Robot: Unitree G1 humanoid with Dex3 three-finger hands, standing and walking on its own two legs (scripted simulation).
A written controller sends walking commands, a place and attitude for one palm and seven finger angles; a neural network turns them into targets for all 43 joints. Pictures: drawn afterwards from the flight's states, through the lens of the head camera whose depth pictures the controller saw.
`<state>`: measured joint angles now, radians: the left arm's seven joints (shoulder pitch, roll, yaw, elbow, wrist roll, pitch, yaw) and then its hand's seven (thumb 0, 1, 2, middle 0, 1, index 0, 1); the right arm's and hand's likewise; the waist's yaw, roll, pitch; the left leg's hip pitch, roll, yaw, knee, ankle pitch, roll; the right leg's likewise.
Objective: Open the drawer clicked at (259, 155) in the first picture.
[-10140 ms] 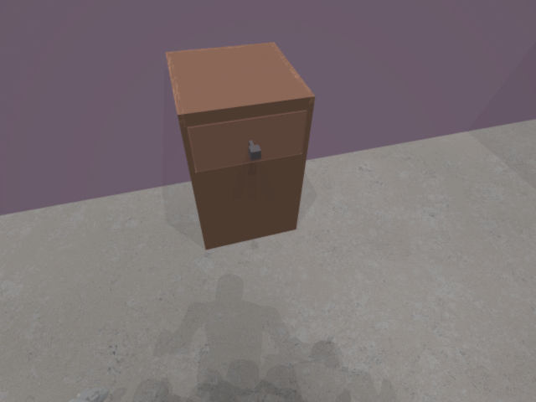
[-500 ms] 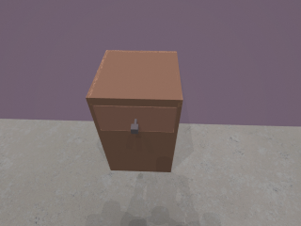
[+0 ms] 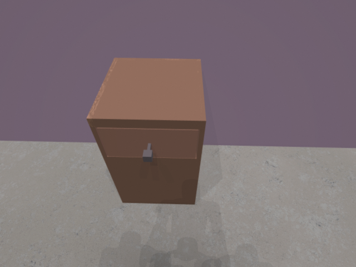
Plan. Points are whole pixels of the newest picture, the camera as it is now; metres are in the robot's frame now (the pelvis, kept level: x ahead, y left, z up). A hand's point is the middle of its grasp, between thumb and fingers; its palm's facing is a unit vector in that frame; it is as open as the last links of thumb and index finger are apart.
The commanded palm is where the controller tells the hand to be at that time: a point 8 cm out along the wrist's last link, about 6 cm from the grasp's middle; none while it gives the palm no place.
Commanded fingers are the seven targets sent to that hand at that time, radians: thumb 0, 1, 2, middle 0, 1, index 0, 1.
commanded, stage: shuffle to correct the standing spot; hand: left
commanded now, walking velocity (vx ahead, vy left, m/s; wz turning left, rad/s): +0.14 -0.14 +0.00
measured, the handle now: (148, 152) +0.57 +0.15 -0.21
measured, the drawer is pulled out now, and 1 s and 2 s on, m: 0.00 0.00 0.00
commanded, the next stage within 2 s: come to a stop and stand still in 0.10 s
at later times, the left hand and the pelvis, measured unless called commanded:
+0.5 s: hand out of the picture +0.03 +0.11 -0.18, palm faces +0.05 -0.99 -0.17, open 7.3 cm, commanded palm none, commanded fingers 0.00 0.90 0.90 -0.20 -0.30 -0.20 -0.30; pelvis +0.07 -0.04 +0.00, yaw -2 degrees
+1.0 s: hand out of the picture +0.07 +0.16 -0.18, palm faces -0.02 -0.98 -0.18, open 7.3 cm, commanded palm none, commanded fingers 0.00 0.90 0.90 -0.20 -0.30 -0.20 -0.30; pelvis +0.06 +0.00 +0.00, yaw -2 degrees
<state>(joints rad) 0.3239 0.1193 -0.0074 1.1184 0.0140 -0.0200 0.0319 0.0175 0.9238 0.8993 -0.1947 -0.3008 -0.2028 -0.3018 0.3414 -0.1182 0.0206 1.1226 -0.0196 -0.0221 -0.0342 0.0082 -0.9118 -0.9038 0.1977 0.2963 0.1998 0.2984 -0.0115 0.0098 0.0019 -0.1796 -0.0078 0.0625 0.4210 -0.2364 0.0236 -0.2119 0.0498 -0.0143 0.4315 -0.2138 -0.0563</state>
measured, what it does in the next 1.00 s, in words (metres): steps on the spot: left foot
